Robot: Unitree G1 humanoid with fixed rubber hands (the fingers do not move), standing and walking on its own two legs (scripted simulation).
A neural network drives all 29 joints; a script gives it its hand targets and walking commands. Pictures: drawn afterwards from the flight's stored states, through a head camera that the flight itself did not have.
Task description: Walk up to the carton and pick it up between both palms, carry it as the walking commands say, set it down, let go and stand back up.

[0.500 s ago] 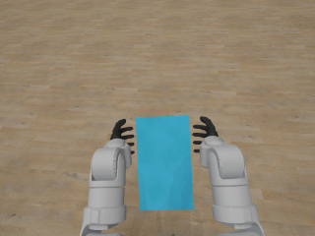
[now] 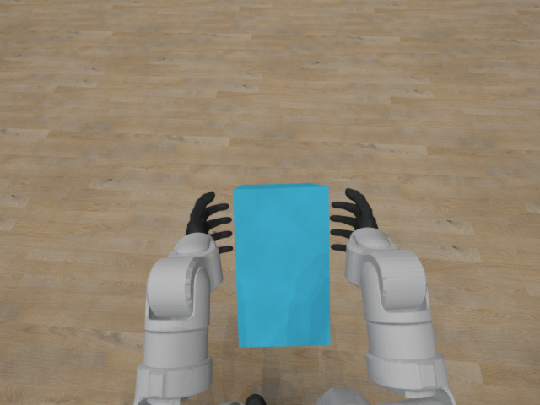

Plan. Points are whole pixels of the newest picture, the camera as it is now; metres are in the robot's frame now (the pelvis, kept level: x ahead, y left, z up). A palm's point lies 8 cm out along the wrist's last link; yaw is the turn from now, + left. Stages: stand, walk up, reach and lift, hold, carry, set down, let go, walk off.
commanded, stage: carry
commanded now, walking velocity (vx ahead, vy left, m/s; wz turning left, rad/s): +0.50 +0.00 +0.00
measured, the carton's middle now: (280, 253) +0.37 +0.00 -0.08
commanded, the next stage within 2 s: none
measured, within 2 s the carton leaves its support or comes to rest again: neither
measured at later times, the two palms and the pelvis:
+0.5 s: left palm (181, 90) +0.62 +0.17 +0.08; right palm (301, 76) +0.65 -0.05 +0.08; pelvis +0.33 +0.03 +0.00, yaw +5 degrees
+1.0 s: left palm (183, 1) +0.97 +0.22 +0.08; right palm out of the picture +0.98 -0.01 +0.08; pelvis +0.66 +0.08 +0.00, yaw +4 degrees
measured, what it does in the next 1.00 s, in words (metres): walks ahead: right foot, then left foot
